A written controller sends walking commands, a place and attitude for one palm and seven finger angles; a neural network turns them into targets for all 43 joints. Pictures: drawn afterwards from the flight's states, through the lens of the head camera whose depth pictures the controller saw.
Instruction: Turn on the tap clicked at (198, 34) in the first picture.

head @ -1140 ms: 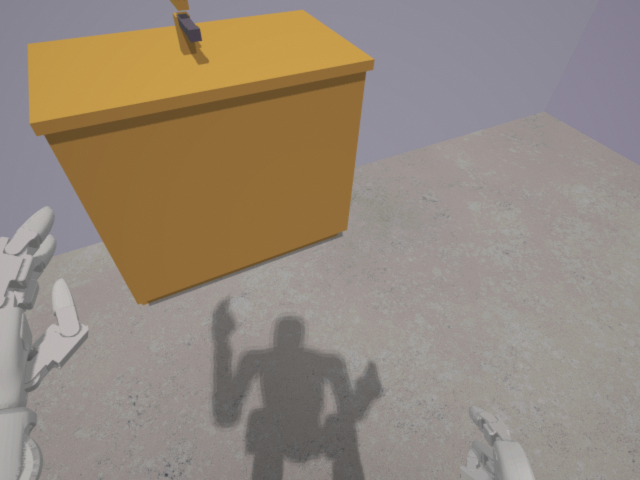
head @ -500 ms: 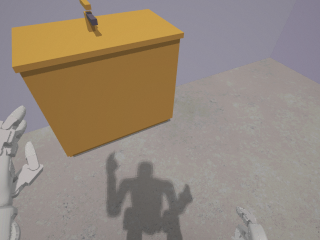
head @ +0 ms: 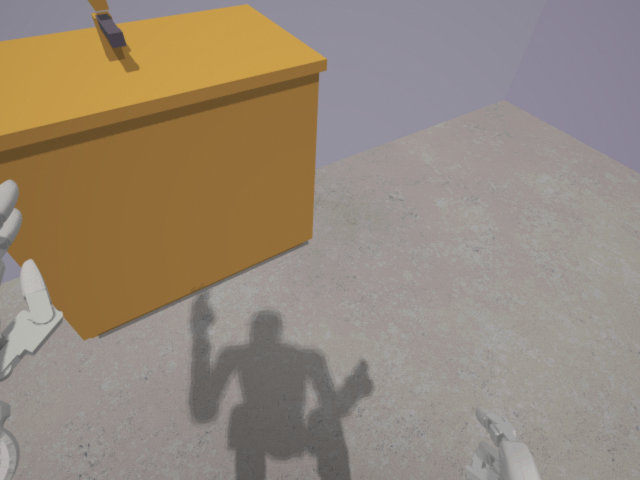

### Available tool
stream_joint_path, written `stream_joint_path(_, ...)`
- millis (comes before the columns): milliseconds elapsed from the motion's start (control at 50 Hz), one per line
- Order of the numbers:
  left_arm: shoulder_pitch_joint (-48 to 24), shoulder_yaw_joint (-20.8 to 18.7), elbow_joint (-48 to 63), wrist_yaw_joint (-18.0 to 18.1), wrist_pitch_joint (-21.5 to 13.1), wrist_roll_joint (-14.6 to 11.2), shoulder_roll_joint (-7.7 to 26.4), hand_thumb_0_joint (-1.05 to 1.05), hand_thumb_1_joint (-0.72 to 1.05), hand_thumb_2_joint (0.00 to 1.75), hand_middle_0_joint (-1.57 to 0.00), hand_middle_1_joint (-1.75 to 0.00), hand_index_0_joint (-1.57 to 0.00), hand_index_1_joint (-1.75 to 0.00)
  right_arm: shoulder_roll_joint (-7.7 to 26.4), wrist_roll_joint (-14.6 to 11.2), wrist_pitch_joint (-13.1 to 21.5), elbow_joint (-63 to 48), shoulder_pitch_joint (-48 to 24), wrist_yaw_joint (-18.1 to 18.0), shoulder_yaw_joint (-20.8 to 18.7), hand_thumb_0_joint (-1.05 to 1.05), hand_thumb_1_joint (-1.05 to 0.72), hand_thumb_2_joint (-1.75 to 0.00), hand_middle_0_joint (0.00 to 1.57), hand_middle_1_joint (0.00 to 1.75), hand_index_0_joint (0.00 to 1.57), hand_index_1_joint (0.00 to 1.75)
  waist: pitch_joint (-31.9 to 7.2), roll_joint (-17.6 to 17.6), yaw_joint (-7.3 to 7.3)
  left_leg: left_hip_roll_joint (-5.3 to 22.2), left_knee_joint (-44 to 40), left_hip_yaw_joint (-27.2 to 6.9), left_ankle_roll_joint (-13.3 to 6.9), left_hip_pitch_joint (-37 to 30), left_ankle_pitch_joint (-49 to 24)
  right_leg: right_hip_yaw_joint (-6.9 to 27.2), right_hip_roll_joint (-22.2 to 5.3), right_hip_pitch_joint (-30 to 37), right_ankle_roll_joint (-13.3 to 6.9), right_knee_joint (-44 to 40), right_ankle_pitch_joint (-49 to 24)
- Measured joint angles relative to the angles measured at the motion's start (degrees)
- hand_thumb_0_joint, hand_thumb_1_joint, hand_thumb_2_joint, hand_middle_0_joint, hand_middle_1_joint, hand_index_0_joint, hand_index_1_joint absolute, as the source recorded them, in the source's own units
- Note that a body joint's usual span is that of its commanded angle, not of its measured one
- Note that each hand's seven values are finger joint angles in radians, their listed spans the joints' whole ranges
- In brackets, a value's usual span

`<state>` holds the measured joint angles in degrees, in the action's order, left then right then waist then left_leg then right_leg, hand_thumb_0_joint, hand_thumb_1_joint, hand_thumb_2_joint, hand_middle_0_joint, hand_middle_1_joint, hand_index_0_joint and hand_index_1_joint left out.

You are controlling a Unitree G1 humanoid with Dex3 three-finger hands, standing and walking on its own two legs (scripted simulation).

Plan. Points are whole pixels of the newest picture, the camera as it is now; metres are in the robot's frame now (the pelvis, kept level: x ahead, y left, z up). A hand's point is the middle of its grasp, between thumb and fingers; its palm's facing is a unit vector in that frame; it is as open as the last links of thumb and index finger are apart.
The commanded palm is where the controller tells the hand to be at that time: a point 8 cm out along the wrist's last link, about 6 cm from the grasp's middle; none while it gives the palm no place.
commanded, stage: walk to a spot facing it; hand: left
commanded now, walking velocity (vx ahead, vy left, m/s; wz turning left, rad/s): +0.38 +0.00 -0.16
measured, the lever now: (116, 38) +0.89 +0.50 +0.14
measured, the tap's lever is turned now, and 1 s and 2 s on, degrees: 0 0 0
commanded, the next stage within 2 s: turn to face it in 0.60 s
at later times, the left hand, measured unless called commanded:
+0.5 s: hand (222, 197) +0.37 +0.14 +0.18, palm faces +0.34 -0.78 -0.53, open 7.4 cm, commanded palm +0.30 +0.20 +0.19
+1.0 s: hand (195, 156) +0.40 +0.18 +0.21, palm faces +0.57 -0.70 -0.42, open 7.4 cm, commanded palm +0.35 +0.21 +0.19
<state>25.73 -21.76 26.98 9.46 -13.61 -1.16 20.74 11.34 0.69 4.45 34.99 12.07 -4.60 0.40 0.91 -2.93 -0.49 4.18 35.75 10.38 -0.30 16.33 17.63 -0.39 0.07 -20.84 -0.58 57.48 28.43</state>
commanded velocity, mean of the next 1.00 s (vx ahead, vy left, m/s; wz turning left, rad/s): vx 0.22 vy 0.01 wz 0.31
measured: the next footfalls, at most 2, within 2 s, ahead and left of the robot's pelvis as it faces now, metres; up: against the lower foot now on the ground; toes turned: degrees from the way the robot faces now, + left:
right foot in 0.26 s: +0.20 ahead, -0.16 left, +0.00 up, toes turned -13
left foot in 0.72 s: +0.33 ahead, +0.04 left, +0.00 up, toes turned +16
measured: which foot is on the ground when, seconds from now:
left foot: down 0.00-0.28, up 0.30-0.70, down 0.72-1.00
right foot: up 0.00-0.24, down 0.26-0.72, up 0.74-1.00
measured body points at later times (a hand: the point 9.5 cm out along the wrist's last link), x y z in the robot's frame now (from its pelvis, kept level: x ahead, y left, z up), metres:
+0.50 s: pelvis +0.15 -0.09 +0.01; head +0.20 -0.10 +0.45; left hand +0.35 +0.18 +0.21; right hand +0.30 -0.35 -0.10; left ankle +0.18 +0.05 -0.64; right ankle +0.16 -0.15 -0.72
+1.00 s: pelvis +0.25 -0.10 +0.01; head +0.27 -0.08 +0.46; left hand +0.37 +0.21 +0.23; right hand +0.47 -0.24 -0.07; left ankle +0.29 +0.03 -0.72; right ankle +0.28 -0.24 -0.68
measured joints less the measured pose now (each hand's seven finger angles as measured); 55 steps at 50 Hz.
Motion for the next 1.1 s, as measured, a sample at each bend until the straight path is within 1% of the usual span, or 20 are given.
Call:
stream_joint_path(40,-1.12,0.57,-1.38,-0.25,0.97,0.29,-0.33,0.01,0.89,0.90,-0.20,-0.30,-0.21,-0.30,-1.26,-0.09,0.71,0.25,-0.45,0.37,0.46,0.01,-0.91,-0.90,0.20,0.30,0.20,0.30,-0.30,0.82,0.50,0.68,-1.68,0.09,0.37,-1.63,0.67,-1.68,-0.75,-4.50,0.59,7.55,-1.22)
stream_joint_path(100,-0.81,1.24,-0.31,-0.75,2.00,0.78,-0.70,0.01,0.89,0.90,-0.20,-0.30,-0.21,-0.30,-2.96,-0.09,1.42,0.05,-0.20,0.98,1.54,0.01,-0.91,-0.90,0.20,0.30,0.20,0.30,-0.30,1.77,0.55,2.15,-5.21,0.70,1.43,-4.54,0.11,-4.22,-2.83,-9.17,1.33,7.46,-4.99)
stream_joint_path(180,1.16,1.22,1.63,-1.22,1.66,1.08,-0.53,0.01,0.89,0.90,-0.20,-0.30,-0.21,-0.30,-4.10,0.17,1.90,-0.62,1.22,1.12,2.32,0.01,-0.91,-0.90,0.20,0.30,0.20,0.30,0.33,3.56,0.58,4.34,-8.24,1.51,3.47,-8.26,0.74,-7.61,-4.89,-9.26,1.88,-5.70,-8.86)
stream_joint_path(240,1.30,0.23,1.33,-1.42,1.52,0.98,1.06,0.01,0.89,0.90,-0.21,-0.30,-0.21,-0.30,-4.05,0.14,1.69,-0.92,2.33,0.84,2.21,0.01,-0.90,-0.90,0.20,0.30,0.20,0.30,1.30,5.13,0.89,6.45,-5.49,0.85,4.73,-9.20,3.75,-10.15,-4.35,-5.01,1.84,-17.02,-11.63)
stream_joint_path(260,0.90,-0.24,1.41,-1.43,1.75,0.96,2.16,0.01,0.89,0.90,-0.21,-0.30,-0.21,-0.30,-3.96,-0.05,1.53,-1.08,2.77,0.80,2.05,0.01,-0.90,-0.90,0.20,0.30,0.20,0.30,1.56,5.11,1.13,6.98,-1.98,0.09,4.18,-8.24,5.82,-10.60,-4.05,-2.78,1.45,-20.80,-12.48)
stream_joint_path(280,0.01,-0.59,1.45,-1.40,1.85,1.07,2.98,0.01,0.89,0.90,-0.21,-0.30,-0.21,-0.30,-3.72,-0.30,1.19,-0.93,2.70,0.83,1.75,0.01,-0.90,-0.90,0.20,0.30,0.20,0.30,1.97,4.78,1.18,7.42,4.13,-0.69,2.79,-5.81,7.38,-10.99,-4.21,-2.47,-0.55,-21.26,-16.51)
stream_joint_path(320,-2.32,-0.15,0.90,-1.70,1.79,0.89,1.71,0.01,0.89,0.90,-0.21,-0.30,-0.21,-0.30,-1.77,-0.45,0.00,1.24,0.40,1.08,0.91,0.01,-0.90,-0.90,0.20,0.30,0.20,0.30,3.90,5.51,0.86,5.85,20.94,-5.78,1.27,1.16,10.41,-11.50,-4.10,-3.50,-3.20,-16.09,-13.70)
stream_joint_path(360,-2.33,0.25,0.97,-2.16,1.67,0.46,0.16,0.01,0.88,0.90,-0.21,-0.30,-0.22,-0.30,0.17,-0.53,-1.18,3.18,-1.60,1.55,-0.02,0.01,-0.91,-0.90,0.20,0.30,0.20,0.30,5.11,5.62,1.12,3.16,33.56,-8.39,1.21,7.53,8.97,-11.62,-3.97,-2.35,-3.91,-15.52,-10.51)
stream_joint_path(420,0.64,0.21,2.69,-2.50,1.15,0.43,-0.37,0.01,0.88,0.90,-0.21,-0.30,-0.22,-0.30,2.06,-0.80,-2.55,3.53,-2.70,1.47,-1.40,0.01,-0.91,-0.90,0.20,0.30,0.20,0.30,5.85,5.42,2.32,1.60,40.88,-8.31,2.02,15.08,4.63,-12.76,-3.69,0.96,-3.39,-19.12,-10.34)
stream_joint_path(460,2.77,-0.25,3.93,-2.33,0.60,0.47,0.36,0.01,0.88,0.90,-0.21,-0.30,-0.22,-0.30,2.66,-0.79,-2.92,2.74,-2.40,1.22,-2.24,0.01,-0.91,-0.90,0.20,0.30,0.20,0.30,5.90,4.73,2.81,1.51,38.57,-7.05,2.34,18.12,2.12,-13.65,-3.63,3.23,-3.63,-22.06,-10.62)
stream_joint_path(520,4.67,-1.46,5.60,-1.60,0.05,0.41,1.98,0.01,0.88,0.90,-0.21,-0.30,-0.22,-0.30,2.97,-0.61,-3.07,0.94,-1.21,0.85,-2.89,0.01,-0.91,-0.90,0.19,0.30,0.20,0.30,5.85,2.84,2.69,1.84,27.36,-4.21,2.15,18.73,0.20,-14.66,-4.12,6.26,-3.53,-25.35,-10.54)
stream_joint_path(660,4.29,-1.77,7.66,0.77,0.30,0.54,1.96,0.01,0.88,0.90,-0.21,-0.30,-0.22,-0.30,2.44,-0.24,-2.32,-2.14,0.79,0.55,-2.93,0.01,-0.91,-0.90,0.19,0.30,0.19,0.30,4.89,-0.87,0.32,0.08,5.50,1.56,1.16,12.05,-1.42,-16.54,-6.28,10.47,-1.91,-24.59,-5.96)
stream_joint_path(700,3.43,-1.19,8.30,1.35,0.64,0.44,1.28,0.01,0.88,0.90,-0.21,-0.30,-0.22,-0.30,2.19,-0.23,-2.10,-2.95,0.53,0.32,-2.53,0.01,-0.91,-0.90,0.19,0.30,0.20,0.30,4.26,-1.71,-0.11,-1.60,-0.17,2.72,0.69,8.05,-4.10,-16.50,-7.81,9.74,-0.96,-19.57,-2.91)
stream_joint_path(740,1.27,-0.87,8.23,1.57,0.51,0.03,1.09,0.01,0.88,0.90,-0.21,-0.30,-0.22,-0.30,1.62,-0.25,-1.54,-3.53,-1.00,0.11,-2.53,0.01,-0.91,-0.90,0.19,0.30,0.20,0.30,4.13,-1.30,-0.03,-2.13,-0.76,1.47,-2.02,6.51,-7.95,-13.64,-8.27,5.37,0.99,-7.14,0.86)
stream_joint_path(780,-2.90,-0.60,6.00,0.89,0.49,0.12,2.03,0.01,0.88,0.90,-0.21,-0.30,-0.22,-0.30,-0.47,-0.49,-1.11,-2.83,-3.46,0.65,-2.11,0.01,-0.91,-0.90,0.19,0.30,0.20,0.30,5.34,-1.39,0.70,-2.39,2.97,-0.19,-3.23,7.12,-4.79,-7.51,-5.90,0.28,2.35,6.21,4.32)
stream_joint_path(840,-4.76,-1.18,5.69,-0.42,1.31,0.11,3.55,0.01,0.88,0.90,-0.21,-0.30,-0.22,-0.30,-3.37,-0.77,-0.86,-2.30,-5.49,2.28,-0.31,0.01,-0.91,-0.90,0.19,0.30,0.20,0.30,5.11,-0.58,1.62,-1.86,2.64,-3.08,-2.63,7.02,-3.90,-3.66,-3.78,-6.01,3.58,14.79,2.96)
stream_joint_path(920,-0.11,-2.11,9.54,-1.22,0.78,-1.06,3.27,0.01,0.88,0.90,-0.21,-0.30,-0.22,-0.30,-5.35,-0.88,0.07,-3.12,-4.43,3.67,1.42,0.01,-0.91,-0.90,0.20,0.30,0.20,0.30,3.40,1.62,0.84,-0.50,-0.89,-5.53,-1.35,6.21,-5.54,-3.47,-4.61,-7.82,4.32,5.63,-2.27)
stream_joint_path(1040,1.85,-0.58,5.84,-0.94,1.04,-0.88,0.59,0.01,0.89,0.90,-0.21,-0.30,-0.21,-0.30,-4.35,-1.09,0.93,-1.79,-0.68,2.40,2.13,0.01,-0.91,-0.90,0.20,0.30,0.20,0.30,0.69,5.61,-2.14,0.40,-2.87,-8.89,0.01,5.12,-5.74,-6.08,-3.54,0.79,4.54,-13.53,-2.13)
stream_joint_path(1080,0.45,-0.04,3.18,-0.53,2.29,-0.42,0.10,0.01,0.89,0.90,-0.21,-0.30,-0.21,-0.30,-3.71,-1.15,0.53,-1.31,0.32,1.78,2.16,0.01,-0.90,-0.90,0.20,0.30,0.20,0.30,-0.16,5.41,-2.81,0.01,-0.31,-9.05,0.15,6.03,-3.26,-6.90,-3.10,5.47,3.32,-22.16,-2.84)
stream_joint_path(1100,-0.62,0.56,1.93,-0.39,2.83,-0.05,-0.54,0.01,0.89,0.90,-0.21,-0.30,-0.21,-0.30,-3.08,-1.13,0.22,-0.89,0.47,1.54,2.02,0.01,-0.90,-0.90,0.20,0.30,0.20,0.30,-0.31,5.42,-2.98,-0.09,3.00,-8.94,-0.10,7.28,1.10,-7.02,-3.23,5.66,1.97,-23.26,-7.91)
